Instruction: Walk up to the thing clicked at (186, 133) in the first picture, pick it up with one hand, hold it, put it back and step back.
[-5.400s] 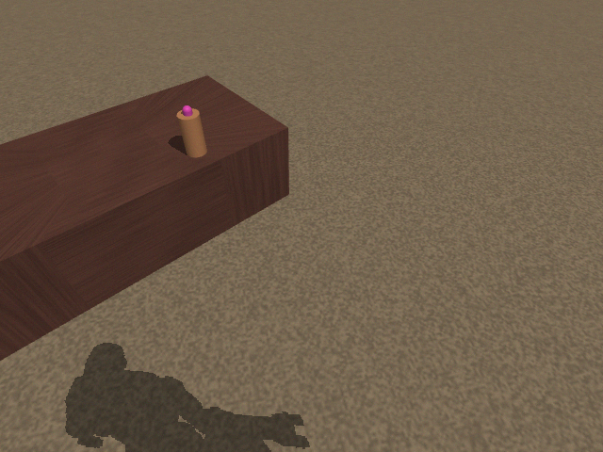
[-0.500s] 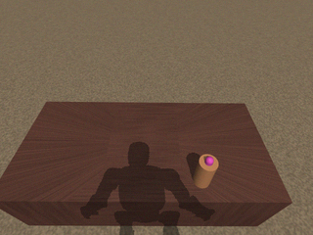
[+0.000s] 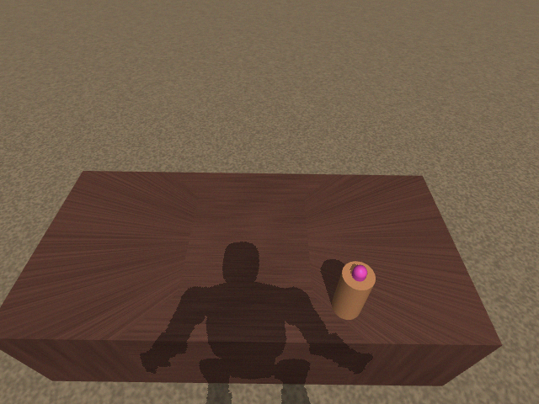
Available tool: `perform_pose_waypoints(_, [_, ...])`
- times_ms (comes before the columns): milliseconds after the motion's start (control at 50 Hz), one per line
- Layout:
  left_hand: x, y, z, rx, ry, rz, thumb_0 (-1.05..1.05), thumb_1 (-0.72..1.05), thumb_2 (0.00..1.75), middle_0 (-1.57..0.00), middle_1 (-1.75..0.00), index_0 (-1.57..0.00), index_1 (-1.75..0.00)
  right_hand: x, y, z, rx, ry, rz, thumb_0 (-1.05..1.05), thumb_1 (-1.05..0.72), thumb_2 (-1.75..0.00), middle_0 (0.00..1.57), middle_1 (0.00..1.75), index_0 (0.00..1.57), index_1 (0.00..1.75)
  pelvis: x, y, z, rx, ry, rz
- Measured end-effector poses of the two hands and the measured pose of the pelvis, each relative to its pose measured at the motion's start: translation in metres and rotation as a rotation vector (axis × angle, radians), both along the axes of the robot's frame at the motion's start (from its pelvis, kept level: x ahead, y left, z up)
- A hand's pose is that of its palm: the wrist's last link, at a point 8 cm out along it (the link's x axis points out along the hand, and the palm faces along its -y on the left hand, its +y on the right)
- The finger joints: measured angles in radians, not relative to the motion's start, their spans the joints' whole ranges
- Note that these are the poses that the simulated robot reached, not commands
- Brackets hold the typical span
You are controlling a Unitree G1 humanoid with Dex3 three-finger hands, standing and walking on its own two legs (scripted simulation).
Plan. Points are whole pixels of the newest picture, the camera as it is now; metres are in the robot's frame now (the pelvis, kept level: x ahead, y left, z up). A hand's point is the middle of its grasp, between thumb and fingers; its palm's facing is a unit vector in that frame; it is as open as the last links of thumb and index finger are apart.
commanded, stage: stand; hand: right
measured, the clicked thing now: (353, 288) +0.47 -0.21 -0.29
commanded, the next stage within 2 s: go down in 1.88 s
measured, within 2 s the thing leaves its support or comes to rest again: neither
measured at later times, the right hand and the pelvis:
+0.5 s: hand out of the picture +0.07 -0.26 -0.16, palm faces -0.02 +0.94 -0.33, open 7.4 cm; pelvis +0.01 +0.00 +0.00, yaw +0 degrees
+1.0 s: hand out of the picture +0.10 -0.25 -0.16, palm faces -0.03 +0.94 -0.34, open 7.4 cm; pelvis +0.02 +0.00 +0.00, yaw +1 degrees
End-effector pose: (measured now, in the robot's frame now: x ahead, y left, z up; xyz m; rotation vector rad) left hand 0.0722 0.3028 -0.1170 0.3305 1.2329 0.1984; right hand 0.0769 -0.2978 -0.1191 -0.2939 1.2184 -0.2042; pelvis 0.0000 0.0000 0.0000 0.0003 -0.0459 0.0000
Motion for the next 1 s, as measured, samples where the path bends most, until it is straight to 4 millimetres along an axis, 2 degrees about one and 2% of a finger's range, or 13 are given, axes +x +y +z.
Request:
perform_pose_waypoints(260, [-0.016, -0.003, -0.002, -0.004, 0.027, 0.015, 0.01, 0.91, 0.9, -0.21, -0.3, -0.2, -0.3, -0.014, -0.004, -0.003, 0.003, 0.039, 0.004, 0.01, -0.91, -0.9, 0.2, 0.3, 0.2, 0.3, -0.003, -0.003, -0.001, 0.0, 0.007, 0.005])
perform_pose_waypoints(400, [-0.015, -0.002, -0.004, -0.006, 0.047, 0.017, 0.01, 0.91, 0.9, -0.21, -0.3, -0.2, -0.3, -0.019, -0.004, -0.004, -0.003, 0.072, -0.003, 0.01, -0.91, -0.9, 0.2, 0.3, 0.2, 0.3, 0.003, -0.003, -0.001, -0.002, 0.018, 0.005])
perform_pose_waypoints(720, [0.015, -0.004, -0.001, -0.008, -0.011, 0.001, 0.01, 0.91, 0.9, -0.21, -0.3, -0.2, -0.3, 0.009, 0.0, -0.001, -0.002, 0.018, 0.014, 0.01, -0.91, -0.9, 0.2, 0.3, 0.2, 0.3, 0.013, -0.002, 0.0, -0.002, 0.015, 0.008])
perform_pose_waypoints(1000, [0.012, -0.003, -0.001, -0.007, -0.001, 0.011, 0.01, 0.91, 0.9, -0.21, -0.3, -0.2, -0.3, 0.015, -0.001, 0.001, -0.008, 0.008, 0.022, 0.01, -0.91, -0.9, 0.2, 0.3, 0.2, 0.3, 0.015, -0.002, 0.0, -0.003, 0.011, 0.009])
